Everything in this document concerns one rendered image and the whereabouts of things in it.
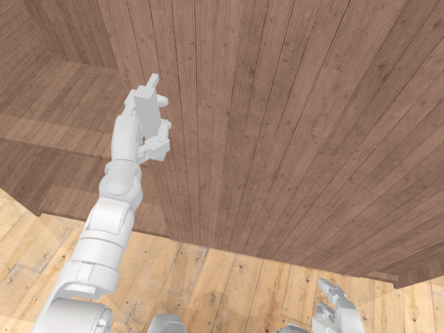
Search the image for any handle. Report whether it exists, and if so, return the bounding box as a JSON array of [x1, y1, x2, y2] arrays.
[[133, 74, 166, 161]]

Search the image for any wardrobe door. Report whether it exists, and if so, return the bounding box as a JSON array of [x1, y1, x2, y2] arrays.
[[376, 241, 444, 275], [98, 0, 444, 278]]

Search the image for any robot right hand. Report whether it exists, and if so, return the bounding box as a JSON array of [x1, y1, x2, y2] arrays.
[[312, 278, 365, 333]]

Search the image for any robot left forearm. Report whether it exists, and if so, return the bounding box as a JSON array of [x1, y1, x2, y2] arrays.
[[30, 160, 143, 333]]

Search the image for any left robot thigh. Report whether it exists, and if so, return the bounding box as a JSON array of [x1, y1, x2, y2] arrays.
[[147, 314, 187, 333]]

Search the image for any robot left hand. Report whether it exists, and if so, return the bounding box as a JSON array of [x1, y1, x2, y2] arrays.
[[111, 89, 171, 165]]

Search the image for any left robot upper arm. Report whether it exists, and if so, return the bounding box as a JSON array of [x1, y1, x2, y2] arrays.
[[35, 298, 113, 333]]

